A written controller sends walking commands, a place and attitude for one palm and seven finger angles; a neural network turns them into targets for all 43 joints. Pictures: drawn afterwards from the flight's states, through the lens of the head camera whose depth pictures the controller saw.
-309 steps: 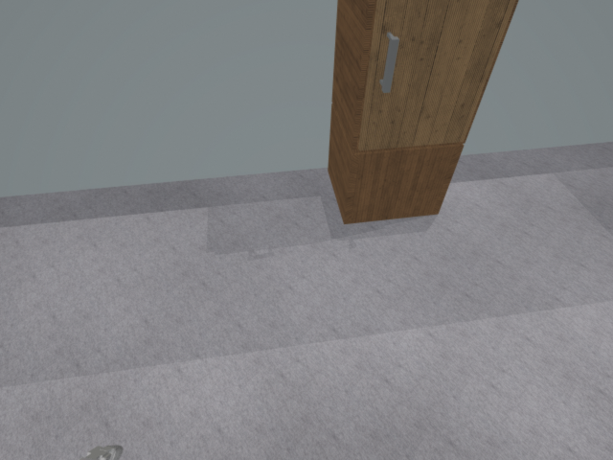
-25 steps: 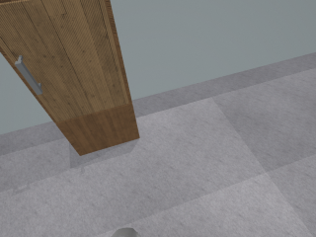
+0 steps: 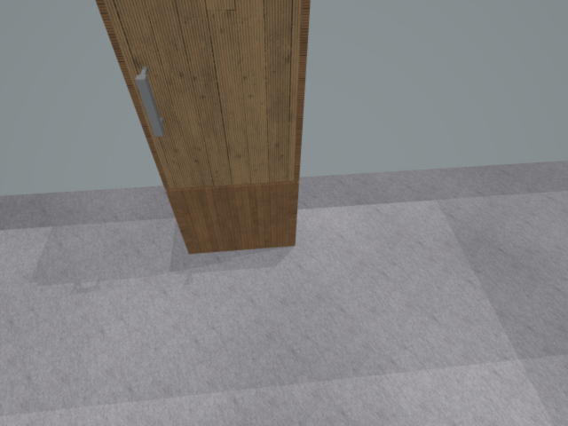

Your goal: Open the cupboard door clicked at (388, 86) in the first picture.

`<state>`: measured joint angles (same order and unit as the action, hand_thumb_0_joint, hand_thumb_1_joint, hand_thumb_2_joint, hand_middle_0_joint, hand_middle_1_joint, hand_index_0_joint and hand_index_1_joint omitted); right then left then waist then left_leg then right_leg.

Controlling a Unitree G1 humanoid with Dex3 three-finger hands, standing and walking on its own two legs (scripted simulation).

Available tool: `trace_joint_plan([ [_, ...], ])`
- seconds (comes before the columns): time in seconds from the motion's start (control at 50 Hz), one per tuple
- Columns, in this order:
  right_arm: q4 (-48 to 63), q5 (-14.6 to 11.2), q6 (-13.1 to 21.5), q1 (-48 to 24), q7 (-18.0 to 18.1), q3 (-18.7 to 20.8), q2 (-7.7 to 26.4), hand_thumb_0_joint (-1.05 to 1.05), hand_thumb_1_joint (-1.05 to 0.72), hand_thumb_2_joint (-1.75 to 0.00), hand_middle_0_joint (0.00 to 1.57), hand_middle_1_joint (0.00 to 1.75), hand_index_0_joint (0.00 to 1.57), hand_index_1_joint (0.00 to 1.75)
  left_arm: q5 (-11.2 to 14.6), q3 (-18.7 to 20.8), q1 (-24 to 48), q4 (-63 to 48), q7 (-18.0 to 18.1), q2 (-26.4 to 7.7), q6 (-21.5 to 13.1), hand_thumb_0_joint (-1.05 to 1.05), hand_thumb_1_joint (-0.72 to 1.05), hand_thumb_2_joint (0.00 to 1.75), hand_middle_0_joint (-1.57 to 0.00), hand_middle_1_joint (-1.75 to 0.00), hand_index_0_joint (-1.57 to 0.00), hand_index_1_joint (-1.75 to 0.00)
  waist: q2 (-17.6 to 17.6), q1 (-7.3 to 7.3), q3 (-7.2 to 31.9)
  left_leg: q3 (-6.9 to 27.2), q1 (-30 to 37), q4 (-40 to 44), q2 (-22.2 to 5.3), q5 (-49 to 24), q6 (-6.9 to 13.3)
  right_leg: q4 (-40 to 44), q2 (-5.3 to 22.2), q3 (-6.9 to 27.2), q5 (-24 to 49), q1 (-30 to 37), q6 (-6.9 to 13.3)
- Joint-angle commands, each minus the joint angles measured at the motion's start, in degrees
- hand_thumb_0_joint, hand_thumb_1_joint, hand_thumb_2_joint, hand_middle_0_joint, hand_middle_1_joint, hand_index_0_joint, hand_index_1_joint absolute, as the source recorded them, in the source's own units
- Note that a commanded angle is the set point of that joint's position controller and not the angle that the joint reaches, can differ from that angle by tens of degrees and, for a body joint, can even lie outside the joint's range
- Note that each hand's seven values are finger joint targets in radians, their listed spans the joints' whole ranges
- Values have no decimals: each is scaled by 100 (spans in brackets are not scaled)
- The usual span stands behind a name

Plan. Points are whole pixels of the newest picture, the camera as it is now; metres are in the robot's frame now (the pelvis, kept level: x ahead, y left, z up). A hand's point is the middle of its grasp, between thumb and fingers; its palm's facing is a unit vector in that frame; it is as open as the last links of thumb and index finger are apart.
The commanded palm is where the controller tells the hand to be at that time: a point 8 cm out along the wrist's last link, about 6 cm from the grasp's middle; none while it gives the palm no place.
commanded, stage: turn to face it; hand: left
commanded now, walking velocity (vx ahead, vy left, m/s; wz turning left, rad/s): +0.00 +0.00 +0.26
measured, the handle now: (152, 102) +0.82 +0.37 -0.01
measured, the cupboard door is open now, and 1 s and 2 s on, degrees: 0 0 0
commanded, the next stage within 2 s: take the last steps up to it in 0.10 s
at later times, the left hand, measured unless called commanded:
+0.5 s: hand out of the picture -0.07 +0.17 -0.16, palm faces +0.25 -0.94 -0.23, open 7.3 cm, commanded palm none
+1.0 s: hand out of the picture +0.15 +0.28 -0.17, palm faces +0.16 -0.97 -0.16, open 7.4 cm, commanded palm none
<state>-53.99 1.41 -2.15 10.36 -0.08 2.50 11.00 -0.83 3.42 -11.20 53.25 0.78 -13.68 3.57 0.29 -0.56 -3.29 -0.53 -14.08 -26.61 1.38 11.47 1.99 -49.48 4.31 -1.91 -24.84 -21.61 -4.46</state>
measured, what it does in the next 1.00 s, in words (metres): walks ahead: right foot, then left foot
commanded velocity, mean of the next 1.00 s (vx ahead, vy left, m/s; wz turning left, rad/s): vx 0.25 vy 0.02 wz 0.06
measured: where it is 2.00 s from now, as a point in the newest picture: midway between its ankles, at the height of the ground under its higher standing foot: (263, 392)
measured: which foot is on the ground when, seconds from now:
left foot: down 0.00-0.10, up 0.12-0.58, down 0.60-1.00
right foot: up 0.00-0.08, down 0.10-0.62, up 0.64-1.00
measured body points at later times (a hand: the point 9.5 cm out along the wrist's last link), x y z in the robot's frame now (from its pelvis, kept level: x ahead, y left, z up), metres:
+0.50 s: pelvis -0.01 -0.01 +0.01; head +0.00 -0.02 +0.46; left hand -0.08 +0.22 -0.14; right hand +0.08 -0.25 -0.15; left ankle -0.04 +0.14 -0.69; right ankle +0.00 -0.13 -0.74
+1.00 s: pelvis +0.10 +0.09 +0.00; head +0.11 +0.10 +0.45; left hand +0.14 +0.33 -0.16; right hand +0.04 -0.13 -0.15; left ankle -0.02 +0.14 -0.74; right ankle +0.22 -0.03 -0.68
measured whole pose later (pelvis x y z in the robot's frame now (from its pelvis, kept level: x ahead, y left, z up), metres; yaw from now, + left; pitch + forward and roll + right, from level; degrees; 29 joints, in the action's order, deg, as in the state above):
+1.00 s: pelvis +0.10 +0.09 +0.00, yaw +9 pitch -1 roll +0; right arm -66.2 1.1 3.6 26.4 2.1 1.4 6.1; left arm -1.5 3.0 -9.7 59.5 -1.1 -10.6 0.9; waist -1.9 -1.6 -2.4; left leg -9.4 4.9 -15.1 1.5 19.0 2.7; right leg -53.2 6.0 -4.9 -10.2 -33.5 -1.4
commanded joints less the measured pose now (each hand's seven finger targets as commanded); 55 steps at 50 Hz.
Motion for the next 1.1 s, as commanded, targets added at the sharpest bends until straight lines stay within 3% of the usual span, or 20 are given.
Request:
trace_joint_plan([
  [0.0, 317, 8, 84, 73, 49, 300, 1150, 0, -90, -90, 20, 30, 20, 30, 39, 61, -249, -328, 73, -305, -220, 0, 90, 90, -20, -30, -20, -30, 800, 10, 461, 1658, 159, 654, -1415, -1510, 753, 1132, -220, -77, 225, 472, 89],
  [0.04, 316, -49, 89, -12, 36, 289, 1007, 0, -90, -90, 20, 30, 20, 30, 38, 73, -675, -187, 107, -344, -308, 0, 90, 90, -20, -30, -20, -30, 432, 233, 640, 1446, -316, 163, -1085, -1086, 421, 2593, -142, -76, 1242, 1470, 118],
  [0.06, 327, -111, 102, 101, 6, 261, 715, 0, -90, -90, 20, 30, 20, 30, -27, 114, -756, -177, 142, -656, -385, 0, 90, 90, -20, -30, -20, -30, -378, 237, 745, 961, -919, -640, -595, -246, 47, 3259, 670, 748, 1348, 2053, 330],
  [0.08, 478, -112, 97, 77, -14, 189, 385, 0, -90, -90, 20, 30, 20, 30, -85, 191, -724, -208, 160, -1120, -414, 0, 90, 90, -20, -30, -20, -30, -1699, 232, 487, 184, -1745, -1671, 174, 1672, -337, 3477, 1940, 1946, 2055, 2036, 941],
  [0.1, 515, -46, -10, -68, 15, 276, 686, 0, -90, -90, 20, 30, 20, 30, -39, 219, -711, -282, 161, -1147, -411, 0, 90, 90, -20, -30, -20, -30, -1712, 335, 507, 454, -1536, -2641, -21, 2177, -333, 3513, 2286, 1999, 2233, 1279, 1316],
  [0.16, 112, -29, -99, 139, -45, 315, 599, 0, -90, -90, 20, 30, 20, 30, -29, 106, -30, -353, 141, -677, -412, 0, 90, 90, -20, -30, -20, -30, -710, -36, 52, 415, -1648, -4013, -165, 1252, -397, 3294, 1390, 905, 2163, 904, 1168],
  [0.2, -17, -24, -99, 338, -70, 293, 535, 0, -90, -90, 20, 30, 20, 30, -36, 83, -117, -306, 135, -545, -456, 0, 90, 90, -20, -30, -20, -30, -871, -20, 114, 279, -1631, -4044, -246, 898, -482, 3373, 1237, 542, 1907, 1030, 1003],
  [0.32, 63, 48, -20, -205, -168, 245, 522, 0, -90, -90, 20, 30, 20, 30, -73, 122, -992, 141, 89, -596, -580, 0, 90, 90, -20, -30, -20, -30, -894, 394, -192, 34, -2026, -3269, -569, 759, -555, 4017, 1566, 987, -186, 1488, 1052],
  [0.46, 143, -14, 141, -414, -228, 119, 331, 0, -90, -90, 20, 30, 20, 30, -136, 137, -1346, 542, 32, -750, -621, 0, 90, 90, -20, -30, -20, -30, -1106, 488, -24, -415, -1171, -1456, -496, 1090, -380, 3957, 1591, 641, 53, 1512, 1124],
  [0.54, -176, -33, 265, 533, -155, 91, 358, 0, -90, -90, 20, 30, 20, 30, -77, 130, -987, 633, -5, -710, -529, 0, 90, 90, -20, -30, -20, -30, -764, -20, 70, -951, 981, 137, -234, 485, -318, 3334, 1080, -61, -548, 199, 762],
  [0.56, -339, -39, 319, 1007, -81, 146, 606, 0, -90, -90, 20, 30, 20, 30, -63, 74, -951, 617, -28, -491, -504, 0, 90, 90, -20, -30, -20, -30, -68, -235, 272, -578, 1815, 480, -518, 814, -255, 2556, 809, -308, -485, -327, 575],
  [0.58, -466, 13, 352, 1493, -16, 264, 1112, 0, -90, -90, 20, 30, 20, 30, -35, -5, -922, 489, -66, -92, -477, 0, 90, 90, -20, -30, -20, -30, 1321, -445, 245, 1130, 2219, 1079, -1755, 1885, 155, 1091, 211, -859, -633, -1313, 305],
  [0.6, -522, 2, 338, 1964, 27, 316, 1464, 0, -90, -90, 20, 30, 20, 30, -69, -68, -505, 237, -72, 44, -494, 0, 90, 90, -20, -30, -20, -30, 1534, -611, -39, 2092, 1915, 1754, -2472, 2343, 526, -90, -24, -745, -853, -1837, 292],
  [0.62, -587, 22, 352, 1781, 72, 285, 1358, 0, -90, -90, 20, 30, 20, 30, -109, -53, -303, 200, -37, 18, -464, 0, 90, 90, -20, -30, -20, -30, 1679, -561, -178, 2238, 1513, 1956, -2551, 2648, 635, -866, 141, -298, -775, -1980, 374],
  [0.66, -446, -9, 402, 1145, 114, 110, 784, 0, -90, -90, 20, 30, 20, 30, -93, 5, -268, 397, -123, -73, -462, 0, 90, 90, -20, -30, -20, -30, 962, -256, -789, 1513, 671, 2023, -2145, 2003, 607, -1426, 399, -63, 222, -1839, 416],
  [0.74, -501, -62, 606, 1080, 157, 54, 463, 0, -90, -90, 20, 30, 20, 30, -100, -3, -823, 704, -161, 95, -414, 0, 90, 90, -20, -30, -20, -30, 451, 84, -410, 389, 902, 1868, -1647, -258, 528, -1481, 358, -104, 1146, -1499, 249],
  [0.84, -778, -91, 686, 1505, 214, 7, 352, 0, -90, -90, 20, 30, 20, 30, -67, 30, -336, 493, -152, 83, -367, 0, 90, 90, -20, -30, -20, -30, 483, 94, -471, 155, 1340, 1731, -1706, -1744, 612, -1219, 327, -69, 1452, -1960, 182],
  [1.0, -1207, 18, 669, 2318, 264, 6, 292, 0, -90, -90, 20, 30, 20, 30, -30, -52, 1059, 28, -199, 221, -466, 0, 90, 90, -20, -30, -20, -30, 507, -312, -754, -40, 1919, 1320, -1768, -3181, 633, 528, 61, -442, 1268, -1758, 516],
  [1.04, -1232, 16, 648, 2245, 266, 15, 388, 0, -90, -90, 20, 30, 20, 30, -26, -54, 913, 31, -194, 233, -508, 0, 90, 90, -20, -30, -20, -30, 601, -179, -584, -288, 1835, 898, -1738, -4292, 580, 1028, -204, -653, 1082, -1039, 688],
  [1.08, -1242, -18, 628, 2137, 266, 36, 511, 0, -90, -90, 20, 30, 20, 30, -39, -12, 48, 286, -155, 122, -583, 0, 90, 90, -20, -30, -20, -30, 568, 214, -55, -423, 1757, -79, -1619, -5385, 440, 1464, -570, -877, 1185, 202, 847],
])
